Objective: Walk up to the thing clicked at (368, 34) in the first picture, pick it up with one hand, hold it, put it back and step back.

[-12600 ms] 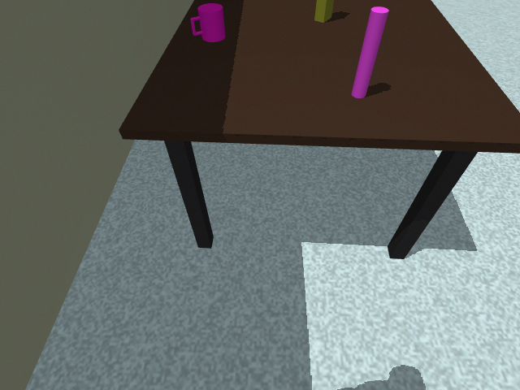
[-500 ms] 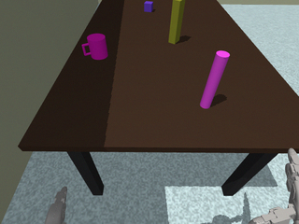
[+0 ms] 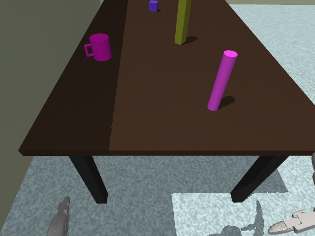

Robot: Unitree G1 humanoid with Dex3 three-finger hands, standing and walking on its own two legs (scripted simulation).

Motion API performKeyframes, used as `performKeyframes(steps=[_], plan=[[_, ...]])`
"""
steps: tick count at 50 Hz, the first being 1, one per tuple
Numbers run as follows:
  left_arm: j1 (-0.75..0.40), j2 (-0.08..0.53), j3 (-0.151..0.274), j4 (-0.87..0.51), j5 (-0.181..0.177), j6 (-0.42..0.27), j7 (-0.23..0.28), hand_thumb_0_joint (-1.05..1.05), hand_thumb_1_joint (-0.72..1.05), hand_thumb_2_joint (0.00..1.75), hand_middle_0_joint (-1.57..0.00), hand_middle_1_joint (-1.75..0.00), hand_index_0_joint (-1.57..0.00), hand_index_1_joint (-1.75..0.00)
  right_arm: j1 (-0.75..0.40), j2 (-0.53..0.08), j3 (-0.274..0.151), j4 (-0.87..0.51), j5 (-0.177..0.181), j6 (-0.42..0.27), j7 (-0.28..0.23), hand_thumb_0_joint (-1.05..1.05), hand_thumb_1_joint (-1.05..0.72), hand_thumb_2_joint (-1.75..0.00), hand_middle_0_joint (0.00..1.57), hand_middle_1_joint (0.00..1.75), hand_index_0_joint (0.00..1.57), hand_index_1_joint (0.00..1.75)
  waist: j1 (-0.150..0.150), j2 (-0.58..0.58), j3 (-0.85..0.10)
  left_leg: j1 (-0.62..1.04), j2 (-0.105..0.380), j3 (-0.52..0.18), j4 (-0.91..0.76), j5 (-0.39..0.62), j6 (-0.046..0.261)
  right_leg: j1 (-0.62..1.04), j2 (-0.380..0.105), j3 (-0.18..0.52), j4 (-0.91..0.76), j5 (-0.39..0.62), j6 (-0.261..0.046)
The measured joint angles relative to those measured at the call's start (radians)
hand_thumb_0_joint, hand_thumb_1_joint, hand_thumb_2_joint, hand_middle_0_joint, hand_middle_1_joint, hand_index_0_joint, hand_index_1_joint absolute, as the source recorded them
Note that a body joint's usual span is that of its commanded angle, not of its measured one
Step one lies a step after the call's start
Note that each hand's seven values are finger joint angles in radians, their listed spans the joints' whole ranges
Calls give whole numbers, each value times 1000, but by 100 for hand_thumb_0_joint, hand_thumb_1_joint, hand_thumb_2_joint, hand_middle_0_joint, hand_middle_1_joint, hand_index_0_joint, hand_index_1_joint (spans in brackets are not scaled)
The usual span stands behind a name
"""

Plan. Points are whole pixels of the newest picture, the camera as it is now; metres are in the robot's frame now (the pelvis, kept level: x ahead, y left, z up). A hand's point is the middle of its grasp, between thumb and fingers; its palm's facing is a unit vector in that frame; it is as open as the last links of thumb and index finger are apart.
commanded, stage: rise first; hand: right
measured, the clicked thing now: (220, 83) +0.58 -0.20 +0.08
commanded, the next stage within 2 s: go down in 0.26 s
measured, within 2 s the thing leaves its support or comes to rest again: neither
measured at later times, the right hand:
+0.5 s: hand (298, 184) +0.20 -0.25 +0.13, palm faces +0.36 +0.85 -0.38, open 17.4 cm
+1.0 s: hand (301, 137) +0.31 -0.31 +0.13, palm faces +0.18 +0.98 -0.07, open 17.6 cm
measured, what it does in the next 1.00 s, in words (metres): stands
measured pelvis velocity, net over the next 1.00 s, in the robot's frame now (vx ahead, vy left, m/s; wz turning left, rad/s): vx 0.01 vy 0.00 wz -0.01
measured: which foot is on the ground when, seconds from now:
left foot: down 0.00-1.00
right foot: down 0.00-1.00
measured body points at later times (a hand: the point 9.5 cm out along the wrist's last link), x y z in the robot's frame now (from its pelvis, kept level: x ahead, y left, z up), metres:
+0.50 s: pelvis +0.00 +0.00 +0.00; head +0.00 +0.02 +0.45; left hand +0.16 +0.26 -0.09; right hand +0.17 -0.30 +0.15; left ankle +0.01 +0.14 -0.74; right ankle +0.00 -0.14 -0.74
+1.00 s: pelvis +0.01 +0.00 +0.00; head +0.00 +0.01 +0.45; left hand +0.17 +0.26 -0.08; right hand +0.29 -0.36 +0.14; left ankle +0.01 +0.14 -0.74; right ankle +0.00 -0.14 -0.74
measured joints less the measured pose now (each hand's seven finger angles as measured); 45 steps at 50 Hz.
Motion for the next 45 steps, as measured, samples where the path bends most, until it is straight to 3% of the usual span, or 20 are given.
performKeyframes(steps=[20,25,29,38,45], plan=[[-17,-10,7,35,-1,4,-6,-1,-56,7,-6,-6,-6,-7,12,-4,-17,-61,3,-31,10,-1,52,-6,6,6,6,6,-7,-8,-4,1,2,1,0,-4,-2,0,2,1,2,-4,-1],[-21,-17,8,27,20,6,-7,-1,-54,6,-6,-6,-6,-6,3,22,-46,-56,2,-80,25,-1,51,-5,6,6,6,6,2,2,-22,-14,1,3,18,-15,-2,-15,1,3,18,-14,0],[-33,-13,8,38,23,13,2,-1,-54,5,-6,-6,-6,-6,-39,20,-75,-3,20,-78,48,-1,52,-4,6,6,6,5,8,9,-34,-18,-1,4,28,-23,0,-19,-1,4,27,-22,2],[-60,-7,-32,68,14,22,44,-1,-53,4,-5,-5,-5,-5,-208,-26,-132,144,90,-31,159,-1,54,-3,5,6,5,5,20,11,-37,-29,-5,12,34,-26,4,-35,-5,12,37,-25,6],[-72,-1,-85,72,-7,3,93,-1,-53,4,-5,-5,-6,-5,-454,-125,-199,417,192,74,323,-1,55,-3,5,6,5,5,40,19,-58,-52,-3,17,37,-24,4,-61,-3,17,42,-22,5]])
